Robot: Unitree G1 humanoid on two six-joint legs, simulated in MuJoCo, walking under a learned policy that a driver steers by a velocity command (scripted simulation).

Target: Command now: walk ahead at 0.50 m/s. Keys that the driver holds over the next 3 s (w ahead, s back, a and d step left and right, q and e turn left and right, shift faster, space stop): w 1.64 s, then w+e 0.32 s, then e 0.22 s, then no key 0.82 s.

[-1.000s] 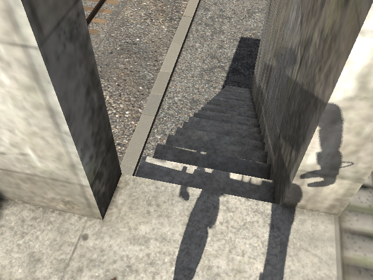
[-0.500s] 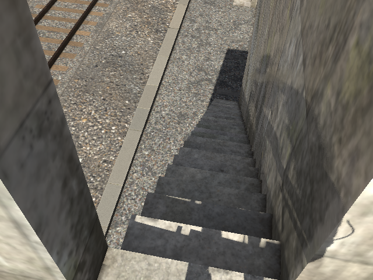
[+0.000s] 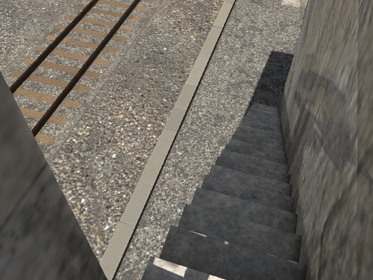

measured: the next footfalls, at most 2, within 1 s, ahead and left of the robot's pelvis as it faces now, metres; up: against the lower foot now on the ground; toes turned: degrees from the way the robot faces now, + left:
left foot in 0.12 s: +0.21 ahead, +0.13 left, +0.00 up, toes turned +3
right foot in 0.86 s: +0.41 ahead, -0.17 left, -0.20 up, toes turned -7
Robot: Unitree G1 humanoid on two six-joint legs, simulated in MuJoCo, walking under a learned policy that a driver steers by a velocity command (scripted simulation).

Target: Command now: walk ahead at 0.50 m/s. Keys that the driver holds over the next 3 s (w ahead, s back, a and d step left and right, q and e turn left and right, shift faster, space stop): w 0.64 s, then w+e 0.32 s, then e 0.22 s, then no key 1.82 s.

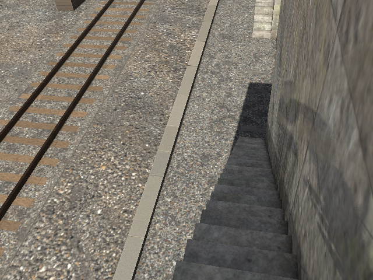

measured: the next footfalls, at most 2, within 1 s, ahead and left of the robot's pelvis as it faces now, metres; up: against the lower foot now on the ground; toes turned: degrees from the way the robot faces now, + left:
left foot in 0.44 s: +0.32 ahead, +0.09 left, -0.19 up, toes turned +1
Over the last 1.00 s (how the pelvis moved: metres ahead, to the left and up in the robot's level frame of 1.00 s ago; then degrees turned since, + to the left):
0.39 -0.08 -0.22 -2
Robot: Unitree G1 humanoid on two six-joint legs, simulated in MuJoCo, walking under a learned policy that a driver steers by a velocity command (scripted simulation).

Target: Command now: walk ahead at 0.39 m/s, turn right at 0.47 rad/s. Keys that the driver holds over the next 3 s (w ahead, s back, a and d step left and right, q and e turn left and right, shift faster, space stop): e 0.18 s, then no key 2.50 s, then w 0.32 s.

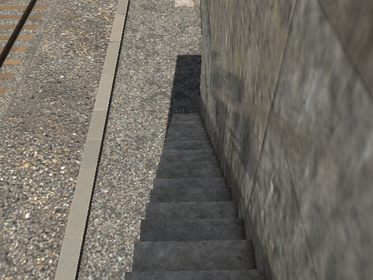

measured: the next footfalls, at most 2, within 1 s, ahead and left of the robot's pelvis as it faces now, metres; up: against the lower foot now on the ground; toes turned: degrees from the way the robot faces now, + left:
right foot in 0.04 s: +0.09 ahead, -0.14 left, -0.20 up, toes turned -5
left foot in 0.42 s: +0.36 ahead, +0.05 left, -0.39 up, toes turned -5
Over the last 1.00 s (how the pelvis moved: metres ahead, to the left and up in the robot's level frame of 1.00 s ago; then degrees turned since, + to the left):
0.43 -0.06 -0.31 -9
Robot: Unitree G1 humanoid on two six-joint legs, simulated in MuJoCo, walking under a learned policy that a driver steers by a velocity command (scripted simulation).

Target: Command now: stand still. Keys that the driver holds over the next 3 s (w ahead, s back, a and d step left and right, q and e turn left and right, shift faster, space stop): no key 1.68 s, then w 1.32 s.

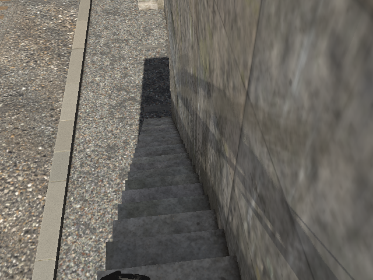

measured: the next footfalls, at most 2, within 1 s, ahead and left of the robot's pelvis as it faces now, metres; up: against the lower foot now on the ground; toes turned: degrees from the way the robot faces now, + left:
left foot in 0.38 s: +0.12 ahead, +0.17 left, -0.19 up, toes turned +3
right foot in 0.68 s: +0.08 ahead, -0.05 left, -0.04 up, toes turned -8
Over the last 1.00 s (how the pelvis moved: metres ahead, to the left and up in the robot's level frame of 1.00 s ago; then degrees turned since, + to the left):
0.19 -0.07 -0.23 -9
